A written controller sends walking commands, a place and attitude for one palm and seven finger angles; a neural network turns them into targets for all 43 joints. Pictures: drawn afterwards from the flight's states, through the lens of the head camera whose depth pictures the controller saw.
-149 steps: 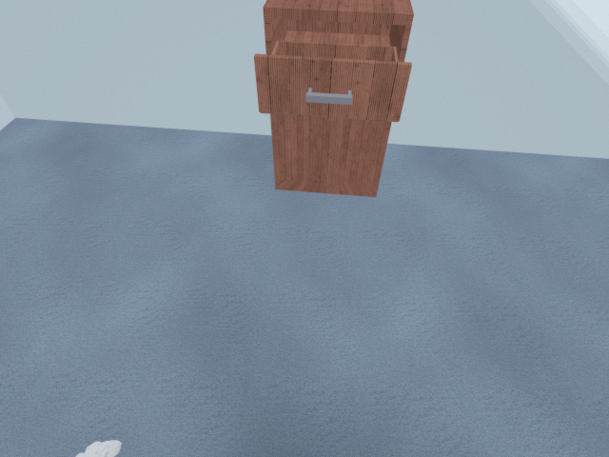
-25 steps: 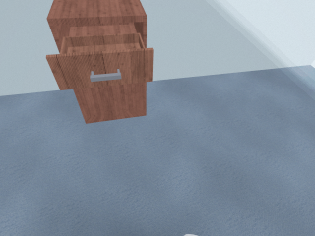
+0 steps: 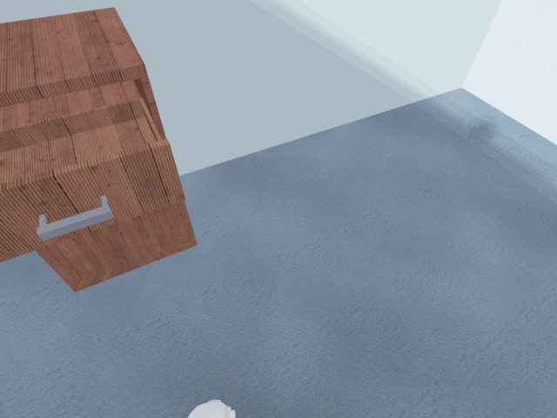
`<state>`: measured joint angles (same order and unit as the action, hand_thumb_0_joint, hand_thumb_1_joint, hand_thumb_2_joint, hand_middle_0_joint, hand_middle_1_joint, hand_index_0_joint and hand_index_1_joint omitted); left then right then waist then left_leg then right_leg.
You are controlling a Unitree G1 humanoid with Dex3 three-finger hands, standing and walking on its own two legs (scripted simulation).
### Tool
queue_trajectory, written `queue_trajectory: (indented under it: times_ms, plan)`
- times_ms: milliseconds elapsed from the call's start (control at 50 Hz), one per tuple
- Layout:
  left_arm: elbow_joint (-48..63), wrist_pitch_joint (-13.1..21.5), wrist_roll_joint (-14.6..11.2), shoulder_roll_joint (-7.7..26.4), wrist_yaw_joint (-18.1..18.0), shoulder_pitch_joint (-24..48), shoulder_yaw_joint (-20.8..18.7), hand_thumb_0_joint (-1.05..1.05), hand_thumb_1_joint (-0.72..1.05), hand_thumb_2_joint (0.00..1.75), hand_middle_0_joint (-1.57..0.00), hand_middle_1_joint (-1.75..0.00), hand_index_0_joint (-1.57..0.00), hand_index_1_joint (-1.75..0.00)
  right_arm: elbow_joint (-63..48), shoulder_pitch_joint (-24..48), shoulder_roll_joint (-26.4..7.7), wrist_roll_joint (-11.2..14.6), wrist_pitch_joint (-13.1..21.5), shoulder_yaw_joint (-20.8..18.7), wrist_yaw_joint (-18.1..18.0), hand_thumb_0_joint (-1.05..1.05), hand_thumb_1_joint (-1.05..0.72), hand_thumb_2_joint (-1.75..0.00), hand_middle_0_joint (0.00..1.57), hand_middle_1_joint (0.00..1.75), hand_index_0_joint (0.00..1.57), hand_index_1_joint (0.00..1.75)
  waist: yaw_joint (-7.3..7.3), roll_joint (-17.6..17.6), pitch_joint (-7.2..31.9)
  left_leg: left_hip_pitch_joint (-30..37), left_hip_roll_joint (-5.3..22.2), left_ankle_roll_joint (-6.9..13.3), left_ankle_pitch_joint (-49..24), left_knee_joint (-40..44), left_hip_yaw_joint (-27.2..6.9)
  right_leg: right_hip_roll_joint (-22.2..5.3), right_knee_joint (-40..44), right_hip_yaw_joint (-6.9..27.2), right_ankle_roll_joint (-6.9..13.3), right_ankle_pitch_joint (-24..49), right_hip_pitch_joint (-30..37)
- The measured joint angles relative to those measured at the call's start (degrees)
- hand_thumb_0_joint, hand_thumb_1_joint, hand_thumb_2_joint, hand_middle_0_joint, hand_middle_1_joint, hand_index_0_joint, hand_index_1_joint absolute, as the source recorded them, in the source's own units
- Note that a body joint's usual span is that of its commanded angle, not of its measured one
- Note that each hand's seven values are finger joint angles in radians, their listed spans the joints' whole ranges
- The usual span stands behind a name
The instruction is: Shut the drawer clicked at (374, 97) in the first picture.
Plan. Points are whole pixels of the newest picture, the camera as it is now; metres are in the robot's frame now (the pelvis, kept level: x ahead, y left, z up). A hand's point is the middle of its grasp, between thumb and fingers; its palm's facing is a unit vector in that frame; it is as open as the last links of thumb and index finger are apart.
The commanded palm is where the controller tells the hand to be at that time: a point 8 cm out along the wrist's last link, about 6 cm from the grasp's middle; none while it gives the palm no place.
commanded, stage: turn to face it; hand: left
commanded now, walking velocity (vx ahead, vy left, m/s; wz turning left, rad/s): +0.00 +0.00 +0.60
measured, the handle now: (75, 215) +0.50 +0.44 -0.08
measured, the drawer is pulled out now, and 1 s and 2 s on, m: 0.30 0.30 0.30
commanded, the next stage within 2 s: take the last steps up to it in 0.84 s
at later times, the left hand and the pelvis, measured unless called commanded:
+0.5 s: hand out of the picture +0.14 +0.26 -0.17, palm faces +0.25 -0.95 -0.19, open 7.4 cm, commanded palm none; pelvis +0.10 +0.06 +0.00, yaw +11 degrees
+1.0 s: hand out of the picture +0.07 +0.21 -0.16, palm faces +0.44 -0.87 -0.24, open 7.4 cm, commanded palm none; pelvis +0.09 +0.01 +0.00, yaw +25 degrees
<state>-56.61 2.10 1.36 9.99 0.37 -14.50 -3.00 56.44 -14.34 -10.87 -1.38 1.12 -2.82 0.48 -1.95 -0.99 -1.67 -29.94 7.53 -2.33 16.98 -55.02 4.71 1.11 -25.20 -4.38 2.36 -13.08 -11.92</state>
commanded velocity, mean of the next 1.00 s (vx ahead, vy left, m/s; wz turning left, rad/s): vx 0.02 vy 0.00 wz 0.42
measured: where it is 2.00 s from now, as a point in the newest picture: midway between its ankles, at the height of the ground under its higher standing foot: (240, 400)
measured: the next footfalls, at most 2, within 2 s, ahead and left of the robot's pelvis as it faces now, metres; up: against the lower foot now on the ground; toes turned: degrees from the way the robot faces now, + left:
left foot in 0.14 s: +0.17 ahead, +0.13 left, +0.00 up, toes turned +8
right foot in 0.76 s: +0.19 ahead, -0.08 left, +0.00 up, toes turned +19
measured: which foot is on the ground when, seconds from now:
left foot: up 0.00-0.12, down 0.14-0.76, up 0.78-1.00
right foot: down 0.00-0.14, up 0.16-0.74, down 0.76-1.00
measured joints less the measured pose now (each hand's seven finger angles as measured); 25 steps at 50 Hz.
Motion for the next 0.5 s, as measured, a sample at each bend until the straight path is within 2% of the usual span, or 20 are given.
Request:
queue_trajectory:
  times_ms: [60,120,140,160,200,240,280,380,500]
  plan:
    - [-1.6,-0.1,0.0,0.0,-0.1,-1.4,0.2,0.0,0.92,0.89,-0.2,-0.3,-0.2,-0.3,-0.5,1.7,0.8,0.2,0.5,0.4,0.1,0.01,-0.91,-0.9,0.2,0.29,0.2,0.3,0.85,0.5,0.0,1.6,-0.9,0.4,-1.3,8.9,0.0,0.1,1.0,0.3,-1.0,-1.4,2.7]
    - [-2.8,-0.5,-0.2,0.1,-0.4,-2.5,0.2,0.01,0.91,0.89,-0.2,-0.3,-0.2,-0.3,-0.2,2.0,1.4,0.4,1.1,1.0,0.0,0.01,-0.91,-0.9,0.2,0.29,0.2,0.3,1.49,0.7,0.0,6.1,-2.5,1.3,-5.6,18.2,0.4,-0.3,-0.8,-0.8,-2.5,-4.8,5.3]
    - [-3.0,-0.7,-0.3,0.2,-0.5,-3.0,0.3,0.01,0.91,0.89,-0.2,-0.3,-0.2,-0.3,-0.1,1.7,1.4,0.4,1.5,1.2,-0.1,0.0,-0.91,-0.9,0.2,0.29,0.2,0.3,1.68,0.7,0.1,7.9,-3.1,2.8,-7.7,20.6,0.3,-0.5,-3.1,-1.2,-3.1,-6.8,5.4]
    - [-3.3,-1.1,-0.5,0.5,-0.7,-3.0,0.1,0.01,0.91,0.89,-0.2,-0.3,-0.2,-0.3,0.3,1.7,1.9,0.2,1.6,1.4,-0.2,0.0,-0.91,-0.9,0.2,0.29,0.2,0.3,1.85,1.8,0.1,8.0,-4.1,4.6,-6.5,19.5,0.5,-1.6,-7.2,-1.4,-3.1,-9.0,4.3]
    - [-3.8,-2.0,-0.6,1.0,-1.2,-2.5,-0.1,0.01,0.91,0.89,-0.2,-0.3,-0.2,-0.3,0.5,1.9,2.7,0.3,1.4,1.7,-1.0,0.0,-0.91,-0.9,0.2,0.29,0.2,0.3,2.28,3.4,-0.3,8.5,-5.6,6.5,-3.6,18.2,0.9,-2.3,-19.5,0.5,-3.1,-15.8,-0.1]
    - [-4.1,-2.7,-0.5,1.1,-1.3,-1.5,-0.3,0.01,0.91,0.9,-0.2,-0.3,-0.2,-0.3,0.3,1.9,2.7,0.4,1.0,1.6,-1.6,0.0,-0.93,-0.9,0.2,0.29,0.2,0.3,2.09,3.7,-0.5,9.7,-6.8,7.0,-3.5,20.0,0.5,-2.4,-29.8,1.6,-3.3,-17.0,-4.9]
    - [-3.7,-3.0,-0.4,1.1,-1.1,-0.3,-0.5,0.01,0.91,0.9,-0.2,-0.3,-0.19,-0.3,0.4,1.7,2.5,0.4,0.5,1.6,-1.7,0.0,-0.93,-0.9,0.2,0.29,0.2,0.3,2.1,3.7,-0.8,11.1,-8.0,7.3,-4.9,23.1,-0.2,-3.0,-34.8,2.3,-3.8,-14.4,-8.8]
    - [-1.5,-3.7,-0.4,1.1,-1.1,2.0,-1.0,0.01,0.91,0.9,-0.2,-0.3,-0.19,-0.3,0.5,0.6,1.8,0.7,-0.5,1.3,-1.5,0.0,-0.92,-0.9,0.2,0.3,0.21,0.3,1.86,3.1,-0.5,13.3,-10.3,8.3,-7.8,28.9,-2.6,-4.4,-36.2,4.2,-5.5,-8.4,-14.3]
    - [0.3,-4.6,-0.3,1.6,-1.5,3.8,-1.5,0.01,0.91,0.9,-0.2,-0.3,-0.19,-0.3,0.0,-0.7,1.4,0.6,-1.5,0.4,-1.2,0.0,-0.91,-0.9,0.2,0.3,0.21,0.3,0.77,2.2,0.0,14.3,-12.4,8.3,-8.8,30.7,-5.7,-4.6,-32.1,5.7,-6.7,-7.0,-15.0]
